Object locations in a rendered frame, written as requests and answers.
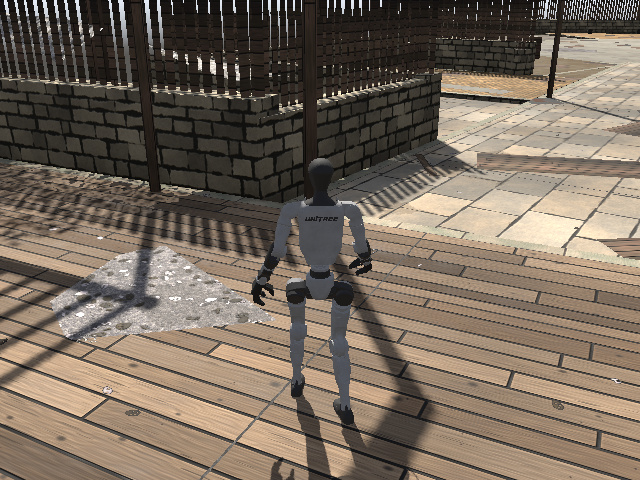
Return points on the robot right hand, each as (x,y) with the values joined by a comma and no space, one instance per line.
(356,263)

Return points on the robot left forearm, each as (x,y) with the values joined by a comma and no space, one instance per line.
(267,267)

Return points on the robot right forearm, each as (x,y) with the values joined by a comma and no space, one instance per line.
(365,258)

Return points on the left robot upper arm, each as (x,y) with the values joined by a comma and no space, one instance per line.
(288,212)

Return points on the right robot upper arm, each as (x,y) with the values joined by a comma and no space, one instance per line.
(352,212)

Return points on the left robot thigh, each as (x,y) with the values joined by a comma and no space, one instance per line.
(296,297)

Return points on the robot left hand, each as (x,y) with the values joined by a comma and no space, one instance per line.
(257,290)

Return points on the left robot foot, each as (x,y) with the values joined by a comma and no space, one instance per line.
(296,390)

